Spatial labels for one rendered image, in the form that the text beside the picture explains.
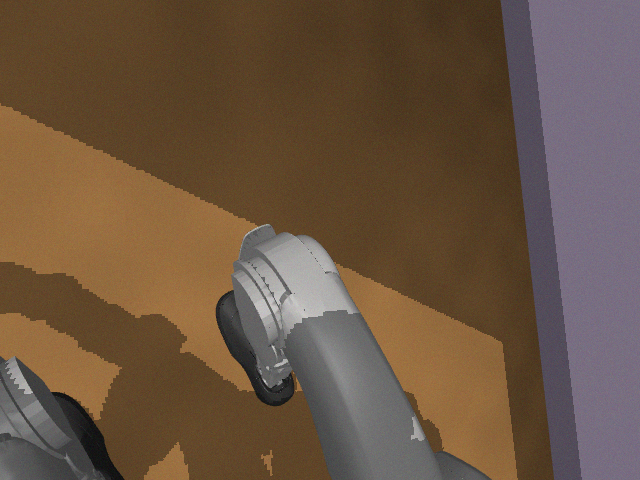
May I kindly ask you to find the left robot foot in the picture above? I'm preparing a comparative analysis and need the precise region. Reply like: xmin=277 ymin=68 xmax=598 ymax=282
xmin=51 ymin=392 xmax=125 ymax=480

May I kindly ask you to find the right robot hand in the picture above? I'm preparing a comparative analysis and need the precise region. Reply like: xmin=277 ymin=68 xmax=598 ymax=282
xmin=433 ymin=451 xmax=492 ymax=480

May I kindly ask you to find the right robot foot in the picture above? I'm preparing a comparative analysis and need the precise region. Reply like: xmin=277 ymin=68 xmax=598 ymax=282
xmin=216 ymin=290 xmax=294 ymax=406

